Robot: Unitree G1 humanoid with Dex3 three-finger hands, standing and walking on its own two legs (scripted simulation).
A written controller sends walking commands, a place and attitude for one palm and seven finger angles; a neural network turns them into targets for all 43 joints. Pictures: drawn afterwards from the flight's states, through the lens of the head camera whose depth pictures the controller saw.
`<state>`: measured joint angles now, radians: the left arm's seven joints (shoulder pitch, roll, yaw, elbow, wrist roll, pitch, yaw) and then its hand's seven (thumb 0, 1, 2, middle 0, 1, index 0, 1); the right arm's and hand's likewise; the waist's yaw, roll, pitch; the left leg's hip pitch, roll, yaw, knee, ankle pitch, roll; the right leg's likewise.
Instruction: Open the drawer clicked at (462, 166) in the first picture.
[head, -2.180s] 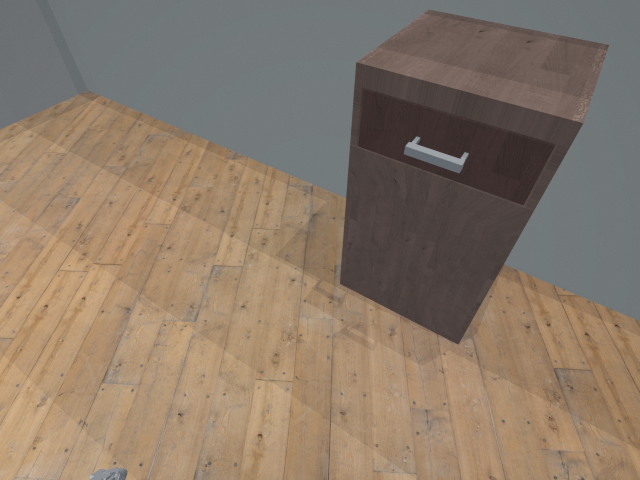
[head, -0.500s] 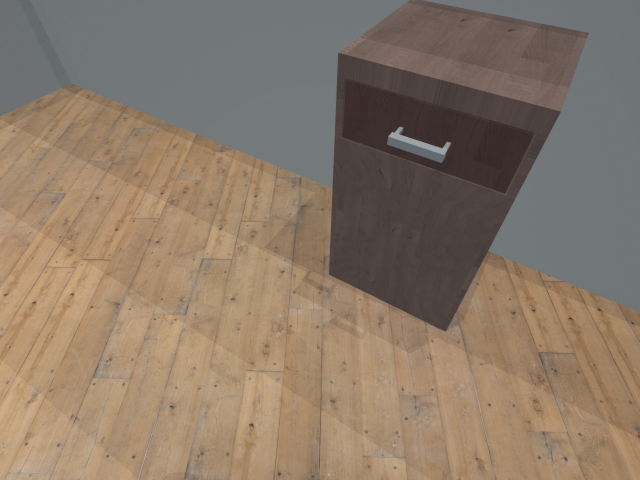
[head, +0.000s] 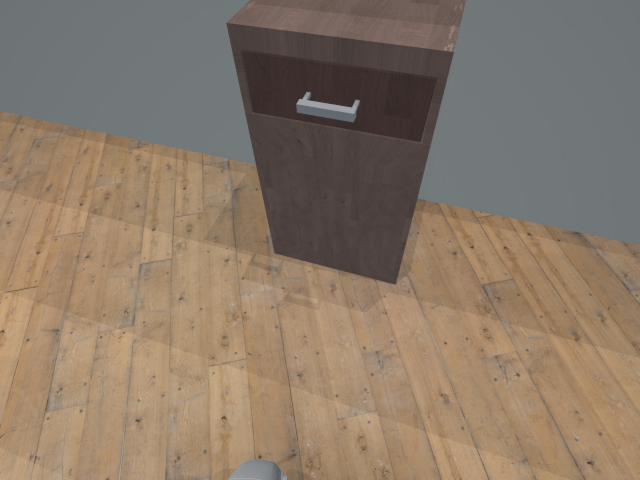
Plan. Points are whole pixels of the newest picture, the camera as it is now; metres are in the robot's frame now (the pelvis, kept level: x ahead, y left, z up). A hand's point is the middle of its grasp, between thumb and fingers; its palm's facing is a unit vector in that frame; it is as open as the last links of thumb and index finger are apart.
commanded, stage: turn to face it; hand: left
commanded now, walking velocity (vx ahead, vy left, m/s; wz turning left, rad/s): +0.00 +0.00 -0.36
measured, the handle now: (328, 105) +0.87 +0.06 -0.04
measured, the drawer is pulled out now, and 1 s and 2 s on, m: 0.00 0.00 0.00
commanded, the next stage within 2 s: take the last steps up to it in 0.28 s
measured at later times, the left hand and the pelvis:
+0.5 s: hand out of the picture +0.09 +0.24 -0.17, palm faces -0.18 -0.96 -0.21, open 7.4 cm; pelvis -0.01 +0.05 +0.00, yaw -12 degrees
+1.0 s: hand out of the picture +0.07 +0.23 -0.20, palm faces -0.14 -0.98 -0.14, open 7.3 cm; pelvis +0.12 +0.05 -0.02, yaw -13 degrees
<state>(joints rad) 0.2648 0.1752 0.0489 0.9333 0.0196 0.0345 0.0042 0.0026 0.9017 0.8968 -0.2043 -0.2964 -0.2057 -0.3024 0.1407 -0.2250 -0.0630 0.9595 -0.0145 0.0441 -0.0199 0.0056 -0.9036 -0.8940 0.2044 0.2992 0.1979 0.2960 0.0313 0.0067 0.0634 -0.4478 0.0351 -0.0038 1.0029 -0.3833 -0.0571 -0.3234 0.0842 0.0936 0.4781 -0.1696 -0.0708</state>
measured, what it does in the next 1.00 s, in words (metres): walks ahead: left foot, then right foot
